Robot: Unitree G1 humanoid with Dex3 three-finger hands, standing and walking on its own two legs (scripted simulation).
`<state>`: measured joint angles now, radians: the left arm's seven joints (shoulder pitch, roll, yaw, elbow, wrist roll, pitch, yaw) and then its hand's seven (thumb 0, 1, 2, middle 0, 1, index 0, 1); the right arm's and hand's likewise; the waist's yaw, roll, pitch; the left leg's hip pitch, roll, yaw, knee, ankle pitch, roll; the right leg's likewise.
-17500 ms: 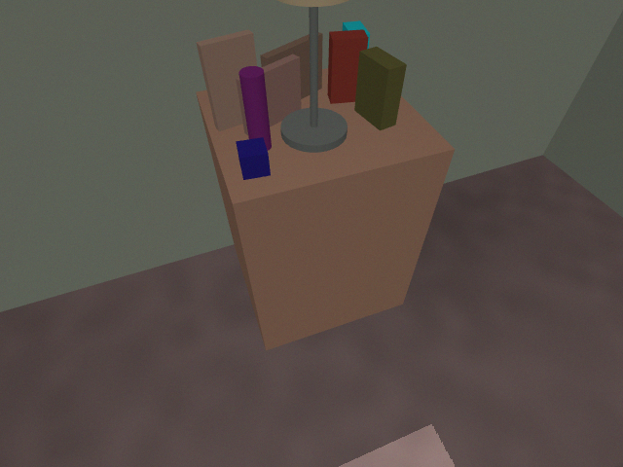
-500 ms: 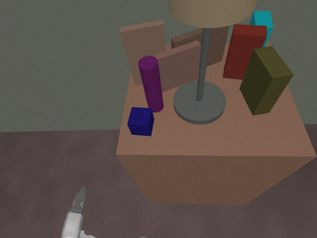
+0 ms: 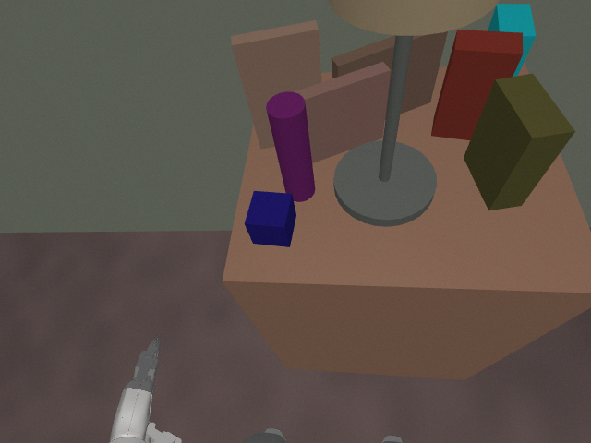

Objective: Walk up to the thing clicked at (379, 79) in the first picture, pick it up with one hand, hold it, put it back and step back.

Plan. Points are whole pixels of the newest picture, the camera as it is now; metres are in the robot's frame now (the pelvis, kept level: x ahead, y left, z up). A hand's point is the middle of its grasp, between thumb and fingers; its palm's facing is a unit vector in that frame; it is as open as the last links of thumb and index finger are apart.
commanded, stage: go down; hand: right
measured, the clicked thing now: (509, 146) +0.53 -0.24 +0.04
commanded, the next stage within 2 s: approach in 0.24 s
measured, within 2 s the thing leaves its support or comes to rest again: leaves its support in 1.54 s
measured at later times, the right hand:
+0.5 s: hand out of the picture +0.44 -0.41 +0.21, palm faces +0.34 +0.94 +0.01, open 16.8 cm
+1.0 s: hand (570, 157) +0.50 -0.31 +0.05, palm faces +0.27 +0.96 +0.04, open 16.8 cm
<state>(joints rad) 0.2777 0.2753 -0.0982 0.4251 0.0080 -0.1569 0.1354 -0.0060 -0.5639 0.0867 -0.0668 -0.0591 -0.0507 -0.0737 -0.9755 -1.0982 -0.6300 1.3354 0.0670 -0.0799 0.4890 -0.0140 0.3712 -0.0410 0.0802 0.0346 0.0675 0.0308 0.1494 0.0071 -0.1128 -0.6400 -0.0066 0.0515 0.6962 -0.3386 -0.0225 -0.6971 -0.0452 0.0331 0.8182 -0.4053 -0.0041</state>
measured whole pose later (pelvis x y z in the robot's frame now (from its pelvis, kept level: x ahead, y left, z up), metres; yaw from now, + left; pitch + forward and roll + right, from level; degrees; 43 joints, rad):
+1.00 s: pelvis -0.02 +0.00 -0.03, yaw +2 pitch +23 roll +5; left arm 0.30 0.26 -0.05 0.25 0.05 -0.09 0.03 -0.01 -0.54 0.07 -0.08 -0.07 -0.07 -0.07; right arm -0.93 -0.81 -0.63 1.25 0.03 -0.27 0.23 -0.02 0.38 -0.05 0.08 0.04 0.07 0.03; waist 0.24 0.03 -0.12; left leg -0.92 -0.02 0.04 0.92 -0.40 -0.02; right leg -0.96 -0.06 0.03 1.04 -0.47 -0.01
